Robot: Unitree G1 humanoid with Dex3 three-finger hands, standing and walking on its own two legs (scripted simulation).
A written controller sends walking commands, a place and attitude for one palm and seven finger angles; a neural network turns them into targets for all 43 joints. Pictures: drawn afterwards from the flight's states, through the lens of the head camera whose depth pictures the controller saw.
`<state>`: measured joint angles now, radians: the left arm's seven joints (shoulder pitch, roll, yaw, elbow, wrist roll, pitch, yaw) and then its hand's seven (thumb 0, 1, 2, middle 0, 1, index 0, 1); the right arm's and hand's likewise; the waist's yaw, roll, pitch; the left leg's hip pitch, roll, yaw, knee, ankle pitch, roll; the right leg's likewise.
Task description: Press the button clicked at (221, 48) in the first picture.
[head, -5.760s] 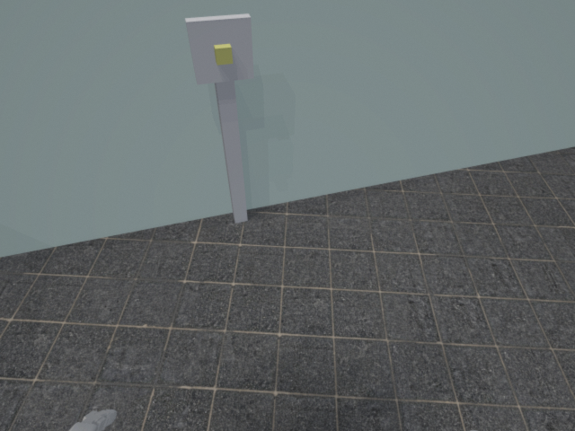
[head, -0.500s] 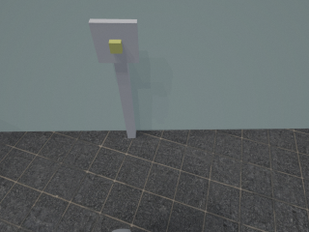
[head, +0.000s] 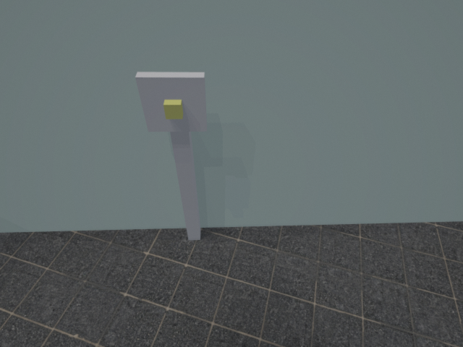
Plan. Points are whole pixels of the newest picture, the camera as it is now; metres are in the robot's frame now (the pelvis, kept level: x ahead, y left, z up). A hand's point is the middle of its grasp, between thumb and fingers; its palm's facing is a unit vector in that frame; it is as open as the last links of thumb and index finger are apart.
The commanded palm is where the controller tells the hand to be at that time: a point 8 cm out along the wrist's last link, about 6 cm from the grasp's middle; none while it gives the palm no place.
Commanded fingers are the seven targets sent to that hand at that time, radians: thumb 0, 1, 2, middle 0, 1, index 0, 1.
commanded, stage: take the last steps up to it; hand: left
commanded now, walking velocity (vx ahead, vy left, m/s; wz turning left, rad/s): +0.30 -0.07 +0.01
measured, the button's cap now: (173, 108) +0.72 +0.18 +0.02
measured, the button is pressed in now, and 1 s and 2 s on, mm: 0 0 0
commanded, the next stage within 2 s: come to a stop and stand still in 0.46 s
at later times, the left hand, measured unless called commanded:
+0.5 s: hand out of the picture +0.08 +0.08 -0.17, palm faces +0.13 -0.98 -0.16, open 7.3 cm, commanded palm none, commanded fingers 0.00 0.90 0.90 -0.20 -0.30 -0.20 -0.30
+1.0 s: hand (163, 312) +0.24 +0.15 -0.18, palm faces +0.10 -0.96 -0.26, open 7.4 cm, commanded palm none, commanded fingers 0.00 0.90 0.90 -0.20 -0.30 -0.20 -0.30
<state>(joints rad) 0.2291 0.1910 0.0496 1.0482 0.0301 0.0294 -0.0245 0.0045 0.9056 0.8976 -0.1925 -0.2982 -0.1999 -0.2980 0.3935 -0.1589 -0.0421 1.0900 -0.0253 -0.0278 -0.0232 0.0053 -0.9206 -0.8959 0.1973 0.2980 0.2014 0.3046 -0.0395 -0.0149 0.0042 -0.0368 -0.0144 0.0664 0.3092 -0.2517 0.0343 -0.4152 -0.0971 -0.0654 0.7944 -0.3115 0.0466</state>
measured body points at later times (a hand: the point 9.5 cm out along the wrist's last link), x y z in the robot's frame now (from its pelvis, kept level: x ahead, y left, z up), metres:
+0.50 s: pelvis +0.15 -0.06 +0.00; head +0.15 -0.07 +0.45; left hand +0.07 +0.14 -0.16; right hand +0.23 -0.29 -0.16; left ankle +0.23 +0.08 -0.70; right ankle +0.08 -0.14 -0.75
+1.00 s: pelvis +0.19 -0.06 -0.01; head +0.20 -0.05 +0.44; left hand +0.23 +0.20 -0.16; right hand +0.29 -0.29 -0.15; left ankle +0.27 +0.06 -0.75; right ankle +0.18 -0.20 -0.69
